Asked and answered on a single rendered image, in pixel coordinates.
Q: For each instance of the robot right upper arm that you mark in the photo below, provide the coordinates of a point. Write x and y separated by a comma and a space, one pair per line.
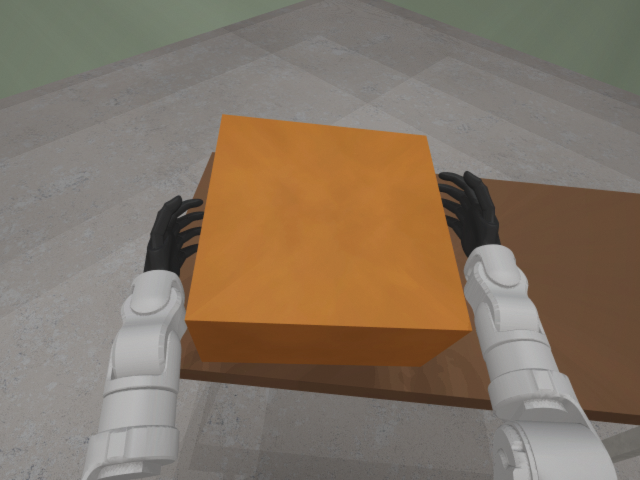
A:
538, 450

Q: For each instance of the robot right hand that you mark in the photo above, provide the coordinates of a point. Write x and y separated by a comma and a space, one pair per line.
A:
477, 224

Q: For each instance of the right robot forearm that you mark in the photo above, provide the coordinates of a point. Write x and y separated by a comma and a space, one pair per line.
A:
525, 381

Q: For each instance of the carton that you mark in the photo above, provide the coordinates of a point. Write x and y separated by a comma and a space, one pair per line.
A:
323, 245

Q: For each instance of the left robot forearm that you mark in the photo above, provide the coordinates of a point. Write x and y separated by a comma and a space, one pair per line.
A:
137, 433

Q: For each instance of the robot left hand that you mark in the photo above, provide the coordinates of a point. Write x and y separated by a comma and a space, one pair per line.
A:
164, 248

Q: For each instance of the table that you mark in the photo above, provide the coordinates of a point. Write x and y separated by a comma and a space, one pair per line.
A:
579, 249

